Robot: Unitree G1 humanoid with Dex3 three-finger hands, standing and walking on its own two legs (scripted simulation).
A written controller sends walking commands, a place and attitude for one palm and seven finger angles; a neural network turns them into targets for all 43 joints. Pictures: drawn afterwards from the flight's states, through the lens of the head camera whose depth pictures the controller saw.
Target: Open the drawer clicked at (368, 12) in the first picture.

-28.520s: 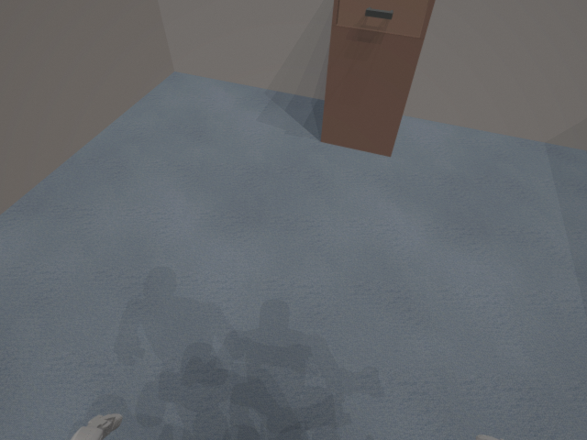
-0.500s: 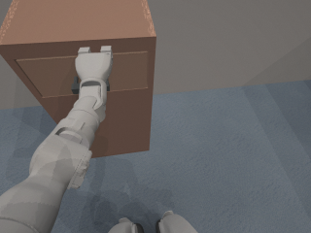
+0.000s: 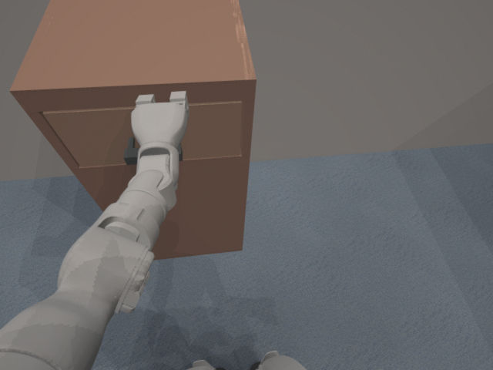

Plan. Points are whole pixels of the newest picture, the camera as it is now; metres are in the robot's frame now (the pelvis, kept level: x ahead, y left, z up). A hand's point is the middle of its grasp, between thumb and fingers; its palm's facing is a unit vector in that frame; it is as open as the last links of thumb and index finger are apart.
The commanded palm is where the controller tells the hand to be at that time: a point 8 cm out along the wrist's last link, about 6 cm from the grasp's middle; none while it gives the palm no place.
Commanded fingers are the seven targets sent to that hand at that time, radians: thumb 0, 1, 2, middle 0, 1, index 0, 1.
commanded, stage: re-aim the fingers above the handle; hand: left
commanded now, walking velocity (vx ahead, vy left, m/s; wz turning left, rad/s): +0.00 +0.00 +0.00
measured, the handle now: (154, 147) +0.55 +0.13 -0.01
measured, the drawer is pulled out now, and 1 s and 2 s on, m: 0.00 0.00 0.00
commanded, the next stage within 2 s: lower the fingers behind the handle in 1.84 s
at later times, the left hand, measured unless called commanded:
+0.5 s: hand (167, 142) +0.50 +0.09 +0.05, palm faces +0.05 -0.02 -1.00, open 13.4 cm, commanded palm +0.50 +0.15 +0.09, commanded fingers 0.00 -0.50 0.30 -0.30 -1.20 -0.30 -1.20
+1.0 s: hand (167, 142) +0.50 +0.09 +0.05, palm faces +0.04 -0.01 -1.00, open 13.5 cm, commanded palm +0.50 +0.14 +0.08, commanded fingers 0.00 -0.50 0.30 -0.30 -1.20 -0.30 -1.20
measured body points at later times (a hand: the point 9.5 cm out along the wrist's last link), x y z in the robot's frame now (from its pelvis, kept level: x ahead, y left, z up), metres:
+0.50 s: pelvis +0.01 -0.02 +0.00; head +0.09 -0.02 +0.45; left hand +0.50 +0.09 +0.10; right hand +0.05 -0.28 -0.13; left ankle +0.03 +0.05 -0.70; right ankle +0.03 -0.09 -0.70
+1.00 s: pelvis +0.01 -0.03 +0.00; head +0.09 -0.04 +0.45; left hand +0.50 +0.09 +0.10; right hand +0.05 -0.30 -0.13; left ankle +0.03 +0.05 -0.70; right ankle +0.03 -0.09 -0.70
